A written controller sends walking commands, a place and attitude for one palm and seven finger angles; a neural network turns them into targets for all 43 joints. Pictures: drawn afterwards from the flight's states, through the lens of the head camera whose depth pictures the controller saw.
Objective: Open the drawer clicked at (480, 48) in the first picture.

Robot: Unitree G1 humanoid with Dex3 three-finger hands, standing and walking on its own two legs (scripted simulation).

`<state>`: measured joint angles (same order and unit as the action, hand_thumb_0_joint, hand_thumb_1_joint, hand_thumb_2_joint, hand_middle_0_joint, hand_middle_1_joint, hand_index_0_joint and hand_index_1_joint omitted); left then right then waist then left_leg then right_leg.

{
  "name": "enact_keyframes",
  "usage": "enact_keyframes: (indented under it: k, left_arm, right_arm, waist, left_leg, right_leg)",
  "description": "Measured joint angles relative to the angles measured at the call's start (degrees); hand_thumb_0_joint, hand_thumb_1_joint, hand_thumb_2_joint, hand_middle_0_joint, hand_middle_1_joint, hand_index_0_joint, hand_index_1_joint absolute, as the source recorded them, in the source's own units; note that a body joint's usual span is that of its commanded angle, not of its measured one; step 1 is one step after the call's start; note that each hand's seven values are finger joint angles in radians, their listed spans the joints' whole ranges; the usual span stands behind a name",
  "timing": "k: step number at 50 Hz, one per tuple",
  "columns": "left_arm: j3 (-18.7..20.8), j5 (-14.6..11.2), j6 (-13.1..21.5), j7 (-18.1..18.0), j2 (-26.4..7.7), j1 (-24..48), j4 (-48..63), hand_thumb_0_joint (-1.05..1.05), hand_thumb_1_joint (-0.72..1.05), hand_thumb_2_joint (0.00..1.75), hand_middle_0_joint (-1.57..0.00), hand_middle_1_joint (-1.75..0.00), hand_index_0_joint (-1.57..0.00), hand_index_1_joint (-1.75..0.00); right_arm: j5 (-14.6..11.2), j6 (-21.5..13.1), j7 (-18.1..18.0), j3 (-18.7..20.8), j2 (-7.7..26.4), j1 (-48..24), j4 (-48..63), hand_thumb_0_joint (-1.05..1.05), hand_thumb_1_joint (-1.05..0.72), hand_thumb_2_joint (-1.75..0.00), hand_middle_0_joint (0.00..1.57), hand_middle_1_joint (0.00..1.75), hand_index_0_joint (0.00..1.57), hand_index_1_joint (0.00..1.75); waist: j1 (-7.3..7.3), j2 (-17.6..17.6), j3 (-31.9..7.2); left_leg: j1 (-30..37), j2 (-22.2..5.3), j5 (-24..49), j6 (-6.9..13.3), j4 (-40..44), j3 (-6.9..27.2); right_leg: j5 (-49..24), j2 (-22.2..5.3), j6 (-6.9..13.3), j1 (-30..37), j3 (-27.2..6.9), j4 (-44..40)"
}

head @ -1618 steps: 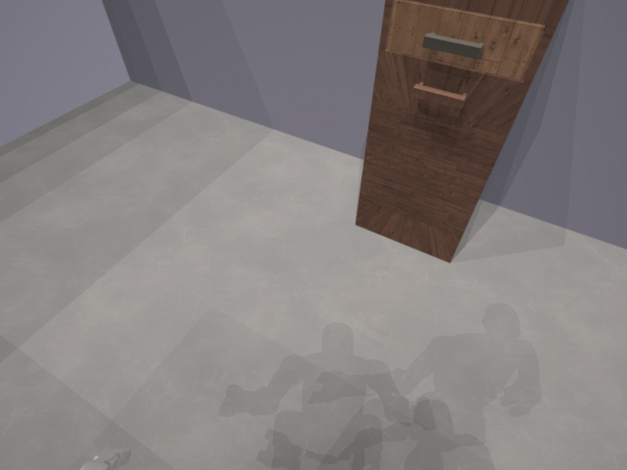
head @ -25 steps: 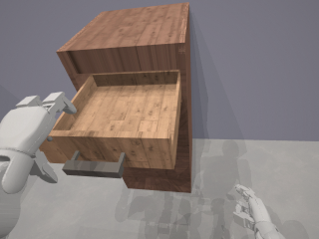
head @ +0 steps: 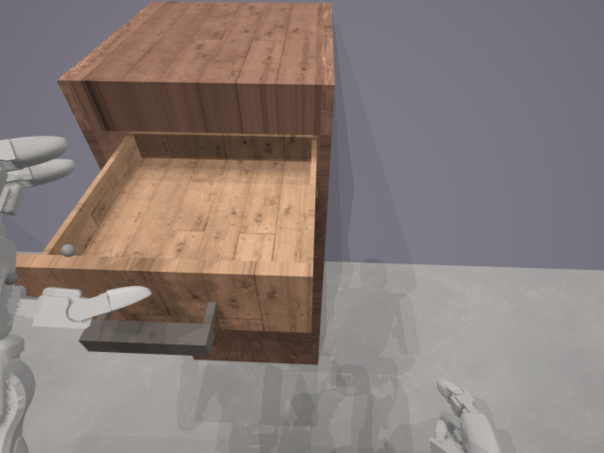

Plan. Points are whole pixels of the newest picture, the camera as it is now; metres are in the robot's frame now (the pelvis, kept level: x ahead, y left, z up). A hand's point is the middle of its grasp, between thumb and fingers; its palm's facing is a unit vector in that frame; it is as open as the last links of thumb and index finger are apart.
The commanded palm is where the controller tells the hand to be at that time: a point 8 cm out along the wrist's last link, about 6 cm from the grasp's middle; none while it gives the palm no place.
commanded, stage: draw the hand back to the body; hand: left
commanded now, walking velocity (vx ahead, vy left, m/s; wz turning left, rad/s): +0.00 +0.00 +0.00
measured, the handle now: (155, 321) +0.24 +0.22 +0.07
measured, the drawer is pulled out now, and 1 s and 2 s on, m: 0.30 0.30 0.30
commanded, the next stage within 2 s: step back with the hand held close in 0.68 s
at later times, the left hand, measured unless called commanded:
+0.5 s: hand (52, 252) +0.19 +0.23 +0.26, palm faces +0.51 -0.77 -0.38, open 8.5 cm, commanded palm +0.14 +0.28 +0.26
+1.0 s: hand (62, 259) +0.19 +0.23 +0.25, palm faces +0.43 -0.77 -0.47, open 7.4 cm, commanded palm +0.12 +0.28 +0.26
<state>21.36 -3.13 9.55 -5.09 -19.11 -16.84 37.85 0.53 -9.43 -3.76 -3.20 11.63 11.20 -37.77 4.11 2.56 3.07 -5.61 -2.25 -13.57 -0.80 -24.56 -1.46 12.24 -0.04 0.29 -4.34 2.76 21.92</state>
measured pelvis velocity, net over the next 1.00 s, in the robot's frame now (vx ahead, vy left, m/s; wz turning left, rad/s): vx -0.02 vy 0.00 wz -0.02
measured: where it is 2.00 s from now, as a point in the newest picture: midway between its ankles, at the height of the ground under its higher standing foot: outside the picture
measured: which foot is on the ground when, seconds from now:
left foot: down 0.00-1.00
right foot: down 0.00-1.00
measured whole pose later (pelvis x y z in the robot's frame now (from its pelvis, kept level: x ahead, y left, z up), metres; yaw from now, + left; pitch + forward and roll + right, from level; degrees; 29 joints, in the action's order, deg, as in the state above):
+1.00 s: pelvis -0.02 +0.00 +0.00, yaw -1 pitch +1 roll -2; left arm 27.6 -3.7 11.6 -5.4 -23.9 -23.5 37.8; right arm -1.0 -3.9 -3.1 0.1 14.2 8.4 -33.7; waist 1.3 3.8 1.1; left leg -15.2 -3.1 -12.6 -0.5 -27.2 -1.8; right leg 9.5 0.7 0.0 -12.8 2.3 21.7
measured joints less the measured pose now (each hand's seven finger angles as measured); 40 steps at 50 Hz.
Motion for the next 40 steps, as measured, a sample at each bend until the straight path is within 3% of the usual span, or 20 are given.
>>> enact_keyframes:
  k: [10, 20, 28, 40]
  left_arm:
    - [2.98, -0.97, 0.38, 0.49, -3.26, -3.08, -0.43, 0.0, 0.11, 0.56, -0.27, -0.81, -0.27, -0.8]
    - [3.31, -1.14, -1.23, 0.5, -2.12, -5.28, -0.66, 0.0, 0.45, 0.71, -0.25, -0.58, -0.24, -0.58]
    - [3.41, -1.18, -1.9, 0.03, -1.63, -3.02, -1.66, 0.01, 0.72, 0.82, -0.23, -0.41, -0.22, -0.41]
    - [3.08, -1.48, -2.06, 0.17, -2.05, -3.57, -1.89, 0.01, 0.87, 0.89, -0.21, -0.31, -0.21, -0.31]
  right_arm:
    - [-0.37, 1.63, 0.29, 1.98, 1.12, -0.55, 0.0, 0.02, -0.9, -0.9, 0.2, 0.3, 0.2, 0.3]
    - [-0.45, 2.43, 0.35, 2.2, 0.74, -2.27, 1.16, 0.02, -0.9, -0.9, 0.2, 0.3, 0.2, 0.3]
    - [-0.47, 2.73, 0.16, 1.79, 0.39, -2.85, 1.39, 0.02, -0.9, -0.9, 0.2, 0.3, 0.2, 0.3]
    - [-0.46, 2.79, 0.27, 1.89, 0.3, -1.98, 0.88, 0.02, -0.9, -0.9, 0.21, 0.3, 0.2, 0.3]
  waist:
    - [-0.4, 1.47, -0.58]
    - [0.7, 1.95, -1.54]
    - [1.24, 1.94, -1.53]
    - [0.73, 1.99, -1.18]
  left_leg:
    - [0.43, -0.06, -0.82, 0.17, 0.3, -0.84]
    - [0.02, -0.29, -0.89, -0.09, 0.31, -0.48]
    - [0.15, -0.48, -0.58, -0.42, 0.24, 0.26]
    - [-0.02, -0.91, 0.05, -0.75, 0.26, 0.35]
  right_leg:
    - [0.5, 0.04, -0.27, 0.12, -0.81, -0.33]
    - [0.65, 0.28, -0.05, -0.12, -0.46, -0.43]
    - [0.55, 0.49, 0.31, 0.34, 0.27, -0.5]
    - [-0.09, 0.93, 0.7, 0.16, 0.34, -0.56]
